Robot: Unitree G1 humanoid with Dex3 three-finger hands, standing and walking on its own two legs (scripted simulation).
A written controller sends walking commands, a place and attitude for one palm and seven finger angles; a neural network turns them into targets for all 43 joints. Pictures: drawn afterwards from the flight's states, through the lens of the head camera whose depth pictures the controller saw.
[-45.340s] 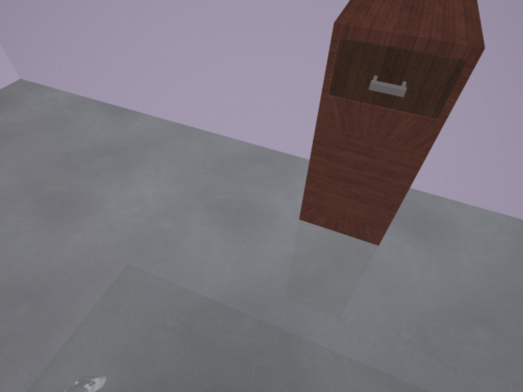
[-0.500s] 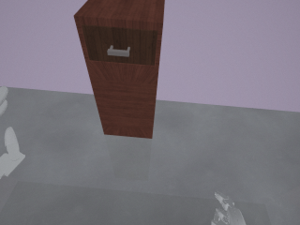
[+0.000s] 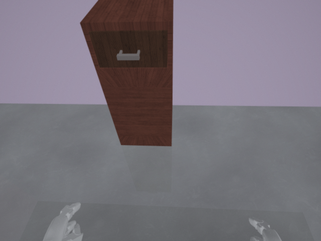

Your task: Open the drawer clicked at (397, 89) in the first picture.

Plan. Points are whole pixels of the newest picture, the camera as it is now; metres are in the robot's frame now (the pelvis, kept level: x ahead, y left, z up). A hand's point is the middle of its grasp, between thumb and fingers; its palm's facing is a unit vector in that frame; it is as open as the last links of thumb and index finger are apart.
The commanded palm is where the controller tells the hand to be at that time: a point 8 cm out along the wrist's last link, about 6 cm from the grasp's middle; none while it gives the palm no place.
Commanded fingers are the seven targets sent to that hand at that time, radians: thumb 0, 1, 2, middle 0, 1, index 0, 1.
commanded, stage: let the arm hang, fingers relaxed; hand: left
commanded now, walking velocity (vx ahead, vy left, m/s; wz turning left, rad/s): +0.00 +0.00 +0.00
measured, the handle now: (129, 54) +0.86 +0.18 +0.02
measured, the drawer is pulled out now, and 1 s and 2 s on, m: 0.00 0.00 0.00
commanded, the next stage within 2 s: look to check the result in 0.90 s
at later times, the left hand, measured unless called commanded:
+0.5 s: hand out of the picture -0.03 +0.23 -0.15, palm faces +0.01 -0.95 -0.32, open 7.4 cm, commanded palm none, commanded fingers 0.00 0.90 0.90 -0.20 -0.30 -0.20 -0.30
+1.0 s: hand out of the picture +0.08 +0.19 -0.14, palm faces -0.02 -0.96 -0.27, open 7.4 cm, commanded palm none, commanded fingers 0.00 0.90 0.90 -0.20 -0.30 -0.20 -0.30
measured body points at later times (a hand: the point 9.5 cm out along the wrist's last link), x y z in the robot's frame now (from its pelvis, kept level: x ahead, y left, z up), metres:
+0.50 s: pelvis -0.02 +0.00 +0.01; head +0.00 -0.02 +0.46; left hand -0.03 +0.27 -0.12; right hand -0.01 -0.25 -0.15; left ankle +0.02 +0.10 -0.73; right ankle +0.01 -0.11 -0.73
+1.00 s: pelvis +0.01 -0.02 +0.02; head +0.03 -0.03 +0.47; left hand +0.09 +0.24 -0.12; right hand +0.04 -0.29 -0.13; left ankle +0.02 +0.10 -0.73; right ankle +0.01 -0.11 -0.73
